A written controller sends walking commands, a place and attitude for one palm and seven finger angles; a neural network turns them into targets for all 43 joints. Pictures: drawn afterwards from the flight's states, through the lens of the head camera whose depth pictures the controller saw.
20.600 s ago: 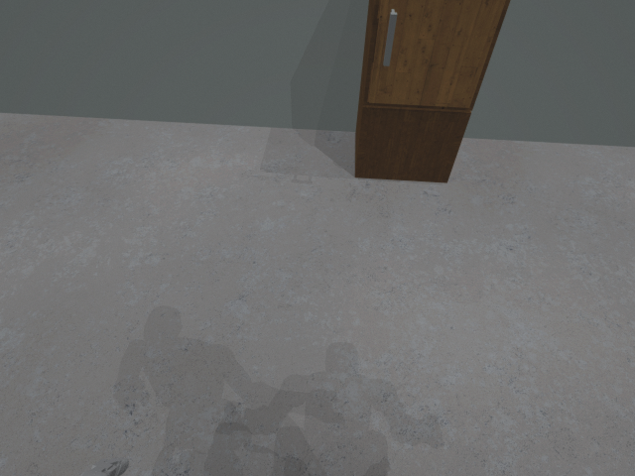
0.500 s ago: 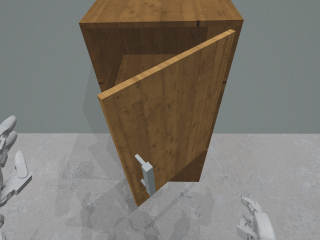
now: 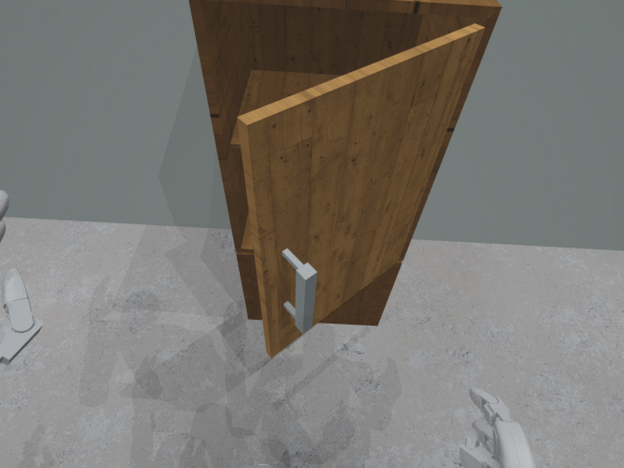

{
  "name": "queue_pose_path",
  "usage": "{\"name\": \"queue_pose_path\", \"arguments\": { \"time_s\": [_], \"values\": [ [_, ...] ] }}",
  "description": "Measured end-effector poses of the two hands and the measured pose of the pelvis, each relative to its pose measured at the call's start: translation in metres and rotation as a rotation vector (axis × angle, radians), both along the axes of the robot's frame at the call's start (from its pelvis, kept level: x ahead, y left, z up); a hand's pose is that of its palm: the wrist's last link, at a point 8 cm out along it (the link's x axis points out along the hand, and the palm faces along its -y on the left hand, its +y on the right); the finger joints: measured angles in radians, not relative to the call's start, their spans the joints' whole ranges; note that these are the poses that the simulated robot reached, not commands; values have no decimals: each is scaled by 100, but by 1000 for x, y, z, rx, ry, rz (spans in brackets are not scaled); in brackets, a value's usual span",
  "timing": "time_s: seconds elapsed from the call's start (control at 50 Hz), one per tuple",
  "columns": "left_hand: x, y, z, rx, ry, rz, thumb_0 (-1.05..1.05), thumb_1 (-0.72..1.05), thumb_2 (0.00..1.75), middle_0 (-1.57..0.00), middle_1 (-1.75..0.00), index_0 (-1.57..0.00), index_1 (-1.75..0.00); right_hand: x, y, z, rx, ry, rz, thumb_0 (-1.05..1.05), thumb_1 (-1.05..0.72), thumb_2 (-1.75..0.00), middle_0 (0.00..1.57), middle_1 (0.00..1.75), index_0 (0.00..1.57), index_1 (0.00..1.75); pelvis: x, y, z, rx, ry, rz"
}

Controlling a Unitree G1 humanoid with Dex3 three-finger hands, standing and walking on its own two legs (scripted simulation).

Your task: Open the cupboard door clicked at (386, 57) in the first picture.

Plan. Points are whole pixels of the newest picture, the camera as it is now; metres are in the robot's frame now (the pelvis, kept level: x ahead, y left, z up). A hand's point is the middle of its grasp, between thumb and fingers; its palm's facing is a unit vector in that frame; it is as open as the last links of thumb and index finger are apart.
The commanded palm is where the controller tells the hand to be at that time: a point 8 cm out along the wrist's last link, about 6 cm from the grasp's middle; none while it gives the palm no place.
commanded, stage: step back with the hand held close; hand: left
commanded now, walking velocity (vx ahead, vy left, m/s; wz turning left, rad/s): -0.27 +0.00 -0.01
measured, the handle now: (296, 292) +0.39 +0.05 -0.07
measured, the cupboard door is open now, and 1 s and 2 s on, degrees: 42 42 42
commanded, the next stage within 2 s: stop stepping back and stand still in 0.56 s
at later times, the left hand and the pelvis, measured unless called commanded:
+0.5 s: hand out of the picture +0.13 +0.29 +0.18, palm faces +0.48 -0.76 -0.43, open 7.4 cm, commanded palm +0.07 +0.30 +0.19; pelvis -0.07 +0.00 +0.00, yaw +0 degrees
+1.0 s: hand out of the picture +0.08 +0.25 +0.17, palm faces +0.44 -0.81 -0.38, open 7.4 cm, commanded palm +0.03 +0.28 +0.19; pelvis -0.13 -0.01 -0.01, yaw -4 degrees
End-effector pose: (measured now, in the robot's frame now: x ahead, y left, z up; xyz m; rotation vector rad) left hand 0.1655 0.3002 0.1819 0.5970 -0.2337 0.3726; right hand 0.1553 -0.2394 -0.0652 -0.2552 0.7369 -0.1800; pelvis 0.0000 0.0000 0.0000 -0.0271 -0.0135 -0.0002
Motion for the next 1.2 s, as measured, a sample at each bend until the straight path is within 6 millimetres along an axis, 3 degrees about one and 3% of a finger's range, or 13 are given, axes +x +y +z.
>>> {"name": "queue_pose_path", "arguments": {
  "time_s": [0.16, 0.26, 0.46, 0.52, 0.6, 0.66, 0.74, 0.88, 0.96, 1.02, 1.08, 1.2],
  "values": [
    [-39, 2, 4, 17, -64, 57, 1, 88, 89, -21, -30, -21, -30, -7, 10, -14, 15, 8, 81, 1, -90, -90, 20, 30, 21, 30, -19, -4, -9, -3, -9, 43],
    [-50, 1, 4, -28, -104, 28, 1, 88, 89, -21, -30, -21, -30, -15, 12, -10, -2, 20, 88, 1, -90, -90, 20, 30, 21, 30, -32, 1, -7, -9, 3, 55],
    [-74, 24, 13, 8, -93, 39, 1, 88, 89, -21, -30, -21, -30, -39, 24, 3, 2, -19, 76, 1, -90, -90, 20, 30, 20, 30, -60, 5, 0, -50, 40, 29],
    [-80, 17, 9, -60, -90, 42, 1, 89, 89, -21, -30, -21, -30, -46, 28, 6, 16, -24, 98, 1, -90, -90, 20, 30, 20, 30, -71, 1, 4, -44, 78, -6],
    [-83, -8, 2, -83, -91, -37, 2, 89, 89, -21, -30, -21, -30, -59, 26, 1, 39, -42, 116, 1, -90, -90, 20, 30, 21, 30, -97, -7, -1, -17, 115, -58],
    [-84, -30, 1, -39, -101, -141, 2, 89, 89, -21, -30, -21, -30, -79, 16, -10, 46, -43, 88, 1, -90, -90, 20, 30, 21, 30, -120, -13, -11, -19, 95, -89],
    [-91, -43, 11, 3, -121, -241, 2, 88, 89, -21, -30, -21, -30, -119, -2, -11, 39, -24, -21, 1, -90, -90, 20, 30, 21, 30, -127, -15, -13, -22, 36, -81],
    [-127, -25, 15, 46, -60, -156, 1, 88, 89, -22, -30, -22, -30, -182, -35, -13, -21, 23, -121, 1, -90, -90, 20, 30, 21, 30, -134, -18, -11, -6, 18, -49],
    [-136, -13, 6, -20, -110, -69, 1, 88, 89, -21, -30, -21, -30, -203, -45, -21, -68, 88, -141, 1, -90, -90, 20, 30, 20, 30, -124, -13, -12, -1, 18, -67],
    [-126, -9, -4, -114, -130, -20, 1, 88, 89, -21, -30, -21, -30, -206, -41, -21, -64, 93, -132, 1, -90, -90, 20, 30, 20, 30, -136, -11, -9, 17, 1, -67],
    [-120, -22, -5, -138, -99, -47, 2, 89, 89, -21, -30, -21, -30, -203, -30, -12, -19, 23, -113, 1, -90, -90, 19, 30, 20, 30, -152, -15, -3, 27, -5, -83],
    [-146, -58, 14, -16, -9, -173, 2, 89, 89, -21, -30, -21, -30, -196, -15, -3, 77, -70, -78, 1, -90, -90, 20, 30, 20, 30, -166, -26, 3, 24, 5, -75]
  ]
}}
